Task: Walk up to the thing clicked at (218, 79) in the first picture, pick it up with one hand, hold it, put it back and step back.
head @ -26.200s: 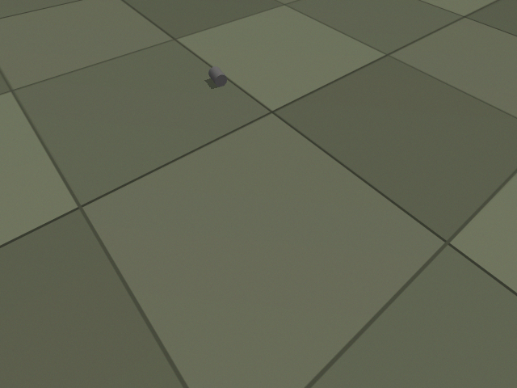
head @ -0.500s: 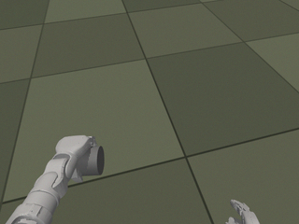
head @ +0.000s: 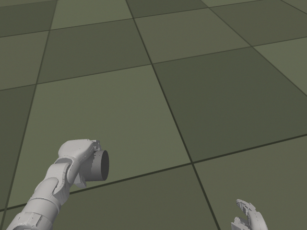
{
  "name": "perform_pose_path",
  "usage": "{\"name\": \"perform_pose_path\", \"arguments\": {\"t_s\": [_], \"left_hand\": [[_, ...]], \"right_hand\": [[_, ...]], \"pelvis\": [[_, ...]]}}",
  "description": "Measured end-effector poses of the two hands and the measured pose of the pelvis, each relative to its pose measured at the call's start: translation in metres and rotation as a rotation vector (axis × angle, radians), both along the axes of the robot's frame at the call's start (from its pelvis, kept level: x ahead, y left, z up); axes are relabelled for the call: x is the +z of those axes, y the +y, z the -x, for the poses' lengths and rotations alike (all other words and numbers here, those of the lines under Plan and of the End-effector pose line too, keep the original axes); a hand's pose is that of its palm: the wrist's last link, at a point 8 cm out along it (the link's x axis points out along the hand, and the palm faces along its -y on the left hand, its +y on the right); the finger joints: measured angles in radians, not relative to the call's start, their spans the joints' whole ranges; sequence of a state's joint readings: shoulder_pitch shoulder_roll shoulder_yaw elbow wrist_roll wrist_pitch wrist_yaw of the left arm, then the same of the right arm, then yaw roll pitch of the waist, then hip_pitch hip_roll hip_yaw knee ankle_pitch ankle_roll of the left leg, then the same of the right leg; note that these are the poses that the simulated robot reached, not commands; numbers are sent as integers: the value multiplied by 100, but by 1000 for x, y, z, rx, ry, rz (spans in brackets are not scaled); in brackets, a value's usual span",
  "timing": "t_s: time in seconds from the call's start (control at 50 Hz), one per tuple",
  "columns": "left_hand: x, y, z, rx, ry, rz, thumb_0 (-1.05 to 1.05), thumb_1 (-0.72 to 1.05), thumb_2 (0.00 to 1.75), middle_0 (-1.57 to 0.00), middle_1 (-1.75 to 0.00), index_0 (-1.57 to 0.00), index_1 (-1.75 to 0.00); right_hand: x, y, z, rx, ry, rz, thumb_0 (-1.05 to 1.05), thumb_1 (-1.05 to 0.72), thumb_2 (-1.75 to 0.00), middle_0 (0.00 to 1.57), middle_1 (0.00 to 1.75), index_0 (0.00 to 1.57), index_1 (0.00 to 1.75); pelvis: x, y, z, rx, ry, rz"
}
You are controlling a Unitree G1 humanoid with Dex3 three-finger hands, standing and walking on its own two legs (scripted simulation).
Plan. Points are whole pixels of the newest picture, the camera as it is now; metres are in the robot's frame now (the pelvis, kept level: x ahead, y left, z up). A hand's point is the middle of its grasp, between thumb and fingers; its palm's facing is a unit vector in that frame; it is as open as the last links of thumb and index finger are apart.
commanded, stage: hold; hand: left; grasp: from above
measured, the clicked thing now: (85, 165) +0.30 +0.22 -0.05
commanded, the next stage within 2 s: crouch in 0.62 s
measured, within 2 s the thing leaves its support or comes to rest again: neither
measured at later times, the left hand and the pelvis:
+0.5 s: hand (81, 165) +0.29 +0.23 -0.03, palm faces -0.44 -0.07 -0.90, open 11.4 cm; pelvis +0.00 +0.00 +0.00, yaw +0 degrees
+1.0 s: hand (84, 169) +0.29 +0.23 -0.06, palm faces -0.46 -0.06 -0.89, open 11.4 cm; pelvis +0.01 +0.00 +0.00, yaw +1 degrees
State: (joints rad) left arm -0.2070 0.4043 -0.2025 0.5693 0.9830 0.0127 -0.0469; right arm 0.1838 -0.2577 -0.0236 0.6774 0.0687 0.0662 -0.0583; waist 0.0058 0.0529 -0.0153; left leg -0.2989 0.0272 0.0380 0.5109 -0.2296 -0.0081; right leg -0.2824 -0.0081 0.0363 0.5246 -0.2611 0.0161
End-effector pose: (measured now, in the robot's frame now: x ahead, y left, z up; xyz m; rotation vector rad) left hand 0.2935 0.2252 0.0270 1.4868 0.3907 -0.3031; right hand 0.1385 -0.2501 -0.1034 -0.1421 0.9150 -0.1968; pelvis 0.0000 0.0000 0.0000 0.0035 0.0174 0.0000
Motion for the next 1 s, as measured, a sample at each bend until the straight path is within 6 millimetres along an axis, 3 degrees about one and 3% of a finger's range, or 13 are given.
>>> {"name": "perform_pose_path", "arguments": {"t_s": [0.8, 0.9, 1.0], "left_hand": [[1, 5, -6, -1, 5, 2, 0, -17, 55, -59, -61, -61, -60], [-8, 4, -6, -3, 18, 2, 0, -17, 55, -58, -61, -60, -60], [-31, 4, -4, -15, 30, -4, 0, -17, 56, -58, -60, -61, -59]], "right_hand": [[1, 6, -9, -3, 18, -5, 1, -90, -90, 20, 30, 20, 30], [1, 6, -10, -4, 23, -5, 1, -89, -90, 20, 30, 20, 30], [-2, 3, -6, 2, 48, 11, 1, -89, -90, 20, 30, 20, 30]], "pelvis": [[3, 3, -8, 0, 2, 0], [3, 3, -9, 4, 10, 0], [-2, 2, -7, 11, 38, 1]]}}
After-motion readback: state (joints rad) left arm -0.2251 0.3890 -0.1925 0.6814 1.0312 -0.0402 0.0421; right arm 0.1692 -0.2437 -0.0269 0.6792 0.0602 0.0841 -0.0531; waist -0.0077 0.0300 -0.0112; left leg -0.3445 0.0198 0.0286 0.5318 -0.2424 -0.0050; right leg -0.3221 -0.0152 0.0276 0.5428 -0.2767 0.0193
